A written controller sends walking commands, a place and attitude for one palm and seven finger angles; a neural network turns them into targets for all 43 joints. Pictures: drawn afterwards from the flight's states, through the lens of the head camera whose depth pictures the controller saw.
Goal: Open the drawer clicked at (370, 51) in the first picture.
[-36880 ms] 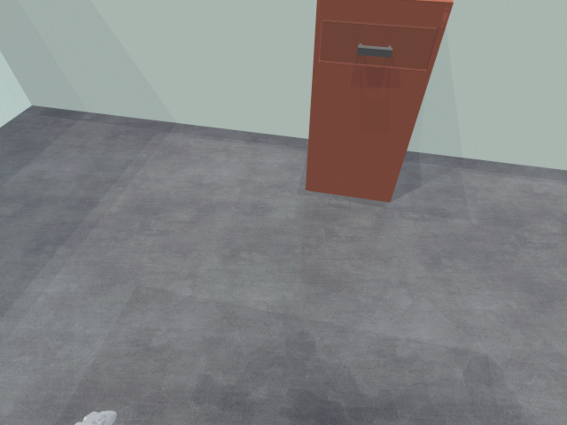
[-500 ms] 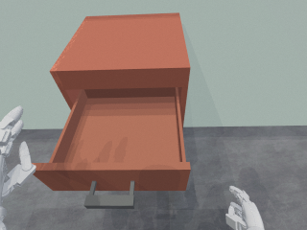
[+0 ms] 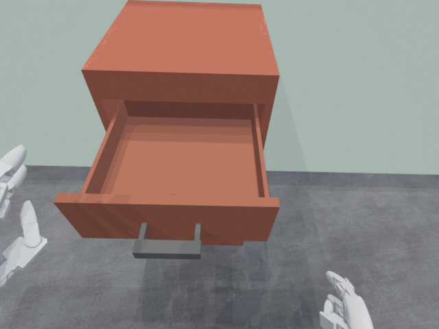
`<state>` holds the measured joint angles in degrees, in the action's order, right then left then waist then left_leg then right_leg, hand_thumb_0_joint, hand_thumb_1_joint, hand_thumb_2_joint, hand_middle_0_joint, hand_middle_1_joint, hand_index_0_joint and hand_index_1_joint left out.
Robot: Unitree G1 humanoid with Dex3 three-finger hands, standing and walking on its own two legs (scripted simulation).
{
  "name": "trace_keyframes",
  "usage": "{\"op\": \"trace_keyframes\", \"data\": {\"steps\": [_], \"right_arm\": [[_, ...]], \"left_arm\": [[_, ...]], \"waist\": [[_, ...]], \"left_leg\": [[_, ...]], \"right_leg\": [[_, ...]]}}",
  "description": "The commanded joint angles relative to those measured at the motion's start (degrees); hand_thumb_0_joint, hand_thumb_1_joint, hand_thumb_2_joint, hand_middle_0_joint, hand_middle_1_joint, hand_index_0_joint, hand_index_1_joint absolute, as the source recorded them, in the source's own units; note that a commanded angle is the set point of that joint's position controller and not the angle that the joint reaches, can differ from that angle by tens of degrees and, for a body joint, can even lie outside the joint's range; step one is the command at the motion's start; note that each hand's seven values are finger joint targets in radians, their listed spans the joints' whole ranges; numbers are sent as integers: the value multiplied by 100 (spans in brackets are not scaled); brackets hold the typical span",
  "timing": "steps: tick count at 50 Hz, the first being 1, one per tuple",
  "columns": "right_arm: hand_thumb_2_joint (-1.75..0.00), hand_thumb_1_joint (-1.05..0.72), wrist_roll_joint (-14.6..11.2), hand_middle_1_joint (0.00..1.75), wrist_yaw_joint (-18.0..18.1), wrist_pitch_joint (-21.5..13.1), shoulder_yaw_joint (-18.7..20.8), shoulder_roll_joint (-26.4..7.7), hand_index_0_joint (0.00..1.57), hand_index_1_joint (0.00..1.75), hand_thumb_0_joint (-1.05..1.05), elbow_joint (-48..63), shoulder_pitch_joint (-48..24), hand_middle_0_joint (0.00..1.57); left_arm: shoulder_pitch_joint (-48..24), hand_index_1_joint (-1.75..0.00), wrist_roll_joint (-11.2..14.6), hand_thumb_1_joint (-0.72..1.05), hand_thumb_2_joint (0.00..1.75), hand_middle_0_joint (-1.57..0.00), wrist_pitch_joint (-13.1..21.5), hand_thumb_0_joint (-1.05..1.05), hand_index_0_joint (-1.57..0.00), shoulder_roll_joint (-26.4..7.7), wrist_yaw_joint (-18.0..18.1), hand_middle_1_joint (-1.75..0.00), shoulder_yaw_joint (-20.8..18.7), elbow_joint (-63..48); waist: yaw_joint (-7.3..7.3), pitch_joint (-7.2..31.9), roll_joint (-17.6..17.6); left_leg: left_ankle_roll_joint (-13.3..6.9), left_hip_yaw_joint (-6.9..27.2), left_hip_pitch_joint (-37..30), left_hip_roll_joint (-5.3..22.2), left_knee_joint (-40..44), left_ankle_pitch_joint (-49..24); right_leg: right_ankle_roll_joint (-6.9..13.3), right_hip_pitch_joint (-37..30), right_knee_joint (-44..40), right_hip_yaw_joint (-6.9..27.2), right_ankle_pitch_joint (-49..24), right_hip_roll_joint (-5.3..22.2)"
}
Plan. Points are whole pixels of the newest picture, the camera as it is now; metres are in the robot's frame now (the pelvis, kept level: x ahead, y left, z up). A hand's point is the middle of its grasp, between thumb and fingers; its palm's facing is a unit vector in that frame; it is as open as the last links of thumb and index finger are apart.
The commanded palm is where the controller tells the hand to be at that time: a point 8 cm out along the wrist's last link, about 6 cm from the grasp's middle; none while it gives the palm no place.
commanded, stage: step back with the hand held close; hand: left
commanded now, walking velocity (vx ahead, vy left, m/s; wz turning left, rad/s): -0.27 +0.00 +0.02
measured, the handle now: (169, 238) +0.28 +0.11 +0.00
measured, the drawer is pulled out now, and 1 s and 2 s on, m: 0.30 0.30 0.30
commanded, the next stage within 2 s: stop stepping back and stand still in 0.60 s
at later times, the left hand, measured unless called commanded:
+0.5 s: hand (49, 301) +0.13 +0.19 +0.18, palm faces +0.21 -0.85 -0.48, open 7.4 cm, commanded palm +0.07 +0.25 +0.19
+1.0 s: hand out of the picture -0.02 +0.18 +0.18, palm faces +0.34 -0.83 -0.44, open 7.4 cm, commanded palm -0.06 +0.23 +0.19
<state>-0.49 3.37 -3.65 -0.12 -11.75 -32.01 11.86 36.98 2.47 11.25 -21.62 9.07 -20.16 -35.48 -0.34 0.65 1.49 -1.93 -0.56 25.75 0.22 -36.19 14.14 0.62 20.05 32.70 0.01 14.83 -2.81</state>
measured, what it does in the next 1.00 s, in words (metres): walks backwards: right foot, then left foot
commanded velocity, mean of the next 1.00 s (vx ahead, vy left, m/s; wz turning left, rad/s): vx -0.16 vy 0.03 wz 0.05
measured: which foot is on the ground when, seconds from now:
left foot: down 0.00-0.40, up 0.42-0.56, down 0.58-0.86, up 0.88-1.00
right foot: down 0.00-0.10, up 0.12-0.30, down 0.32-0.62, up 0.64-0.80, down 0.82-1.00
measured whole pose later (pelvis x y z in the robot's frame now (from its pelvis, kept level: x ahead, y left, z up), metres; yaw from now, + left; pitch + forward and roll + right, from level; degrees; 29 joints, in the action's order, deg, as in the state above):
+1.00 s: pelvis -0.21 -0.04 +0.01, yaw -3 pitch +1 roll +2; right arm 0.2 2.4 -2.9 -1.0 -10.9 -37.0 14.5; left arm 37.4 2.0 10.0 -21.1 8.9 -19.5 -32.1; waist -0.6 3.3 -1.4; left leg 0.1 -1.0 25.5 -0.9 -50.9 21.6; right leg 2.8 15.1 28.1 -2.3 13.8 0.2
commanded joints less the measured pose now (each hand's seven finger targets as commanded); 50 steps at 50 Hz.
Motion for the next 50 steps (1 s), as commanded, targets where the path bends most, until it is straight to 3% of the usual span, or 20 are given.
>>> {"op": "trace_keyframes", "data": {"steps": [1, 6, 8, 13, 17, 19, 21, 23, 25, 27, 28, 31, 32, 35, 39, 41, 43, 45, 47, 50], "right_arm": [[-90, -90, 9, 30, 82, -360, 285, -763, 20, 30, 0, 834, -503, 20], [-90, -90, 49, 30, 99, -496, 222, -726, 20, 30, 0, 942, -591, 20], [-90, -90, 116, 30, 58, -552, 220, -683, 20, 30, 0, 846, -466, 20], [-90, -90, 137, 30, -75, -671, 171, -735, 20, 30, 0, 549, -410, 20], [-90, -90, 38, 30, -123, -615, 170, -726, 20, 30, 0, 574, -558, 20], [-90, -90, -138, 30, -134, -567, 258, -672, 20, 30, 0, 735, -633, 20], [-90, -90, -154, 30, -71, -420, 333, -634, 20, 30, 0, 658, -661, 20], [-90, -90, -51, 30, -15, -264, 196, -339, 20, 30, 0, 605, -845, 20], [-90, -90, -12, 30, 97, -155, 82, -325, 20, 30, 0, 571, -887, 20], [-90, -90, -9, 30, 162, -74, 111, -459, 20, 30, 0, 537, -800, 20], [-90, -90, -18, 30, 155, -84, 209, -586, 20, 30, 0, 548, -756, 20], [-90, -90, 22, 30, -30, -329, 432, -674, 20, 30, 0, 661, -681, 20], [-90, -90, 171, 30, -80, -369, 310, -581, 20, 30, 0, 667, -604, 20], [-90, -90, 125, 30, -135, -491, 366, -665, 20, 30, 0, 485, -453, 20], [-90, -90, 26, 30, -116, -494, 230, -700, 20, 30, 0, 626, -498, 20], [-90, -90, -25, 30, -64, -412, 199, -655, 20, 30, 0, 702, -463, 20], [-90, -90, -115, 30, -36, -291, 301, -631, 20, 30, 0, 722, -403, 20], [-90, -90, -12, 30, -36, -218, 288, -645, 20, 30, 0, 519, -417, 20], [-90, -90, 62, 30, 16, -196, 203, -591, 20, 30, 0, 519, -564, 20], [-90, -90, 59, 30, 54, -352, 181, -619, 20, 30, 0, 527, -594, 20]], "left_arm": [[-346, -30, 27, 90, 90, -20, 413, 0, -20, -1051, 138, -30, -765, -1228], [-353, -30, -98, 90, 90, -20, 494, 0, -20, -1020, 156, -30, -952, -1224], [-315, -30, -34, 90, 90, -20, 479, 0, -20, -909, 123, -30, -850, -1245], [-287, -30, 75, 90, 90, -20, 510, 0, -20, -812, -16, -30, -667, -1301], [-159, -30, 156, 90, 90, -20, 576, 0, -20, -932, -159, -30, -807, -1304], [69, -30, 283, 90, 90, -20, 563, 0, -20, -1072, -228, -30, -907, -1297], [220, -30, 285, 90, 90, -20, 568, 0, -20, -1382, -105, -30, -1191, -1271], [159, -30, 146, 90, 90, -20, 469, 0, -20, -1165, -27, -30, -1050, -960], [19, -30, 9, 90, 90, -20, 464, 0, -20, -1088, 42, -30, -987, -713], [-193, -30, 6, 90, 90, -20, 437, 0, -20, -1045, 70, -30, -824, -755], [-235, -30, 17, 90, 90, -20, 449, 0, -20, -1058, 73, -30, -759, -930], [356, -30, 98, 90, 90, -20, 531, 0, -20, -1134, -19, -30, -879, -1154], [286, -30, 115, 90, 90, -20, 500, 0, -20, -1031, -76, -30, -746, -1537], [194, -30, 112, 90, 90, -20, 444, 0, -20, -938, -36, -30, -740, -1798], [429, -30, 167, 90, 90, -20, 290, 0, -20, -999, 38, -30, -934, -1614], [376, -30, 112, 90, 90, -20, 238, 0, -20, -1229, 62, -30, -1141, -1344], [46, -30, 146, 90, 90, -20, 121, 0, -20, -1052, 49, -30, -929, -864], [-223, -30, 83, 90, 90, -20, 108, 0, -20, -923, 67, -30, -715, -697], [-359, -30, 1, 90, 90, -20, 142, 0, -20, -941, 93, -30, -628, -618], [-589, -30, -138, 90, 90, -20, 243, 0, -20, -862, 118, -30, -421, -504]], "waist": [[-115, 309, -90], [9, 369, 1272], [2, 438, 738], [24, 768, 876], [77, 1121, 697], [18, 1186, -349], [-31, 967, -860], [-86, 524, -966], [-127, 345, -808], [-176, 298, -634], [-150, 508, -211], [106, 1358, 1306], [47, 1283, 1477], [36, 1095, 941], [-20, 695, 1081], [-45, 550, 310], [-102, 289, -1307], [-232, 84, -1086], [-215, -93, -761], [-88, -179, -1120]], "left_leg": [[-25, 688, -632, 434, 607, 816], [-487, 1708, 1113, 1607, 2450, 2069], [-521, 1535, 661, 1660, 2116, 998], [-456, 1177, -725, 1539, 1540, -1259], [-220, 754, -1006, 1260, 940, -1650], [129, 137, -1231, 511, -63, -358], [333, 89, -742, -139, -1858, 901], [361, 507, 324, -41, -2137, 1539], [339, 304, 278, 27, -830, 1311], [292, 135, -142, 8, 952, 44], [141, 353, -639, 424, 1522, -1968], [-401, 1294, -1903, 1700, 1133, -5235], [-524, 1577, -1391, 1796, 1402, -4952], [-566, 1141, -1396, 1653, 1278, -4349], [-339, 827, -440, 1157, 1533, -247], [7, 358, 79, 535, 1036, 1656], [323, 69, -198, -172, -1646, 1293], [291, 314, 6, -65, -2758, 820], [231, 207, -2, 68, -1868, 786], [12, -171, -592, -22, -339, 1029]], "right_leg": [[282, 529, -1081, 1005, 506, 870], [-142, -1053, 1190, 94, 628, 49], [-113, -664, 1365, 146, 1010, 104], [-162, -299, 298, -63, 877, 80], [-86, -689, -695, -104, -288, 212], [212, -138, -1099, 369, -1019, 886], [892, 495, -1660, 1712, -1209, 2141], [1100, -176, -1241, 1461, -2823, 2216], [713, -680, -788, 832, -3878, 1678], [340, -999, -309, 437, -3918, 1223], [40, -972, 17, 210, -3246, 900], [-74, 54, 964, 60, 807, 277], [-130, -90, 1473, 78, 1431, 203], [-177, 79, 1534, 114, 1052, 194], [-208, -781, -3, -194, 812, 155], [-67, -1333, -1161, -170, 270, 384], [723, 408, -2450, 2309, 2477, 1960], [806, 589, -2356, 2044, 1905, 2145], [669, 408, -2208, 1409, 1617, 1873], [580, 282, -2312, 1245, 1921, 1786]]}}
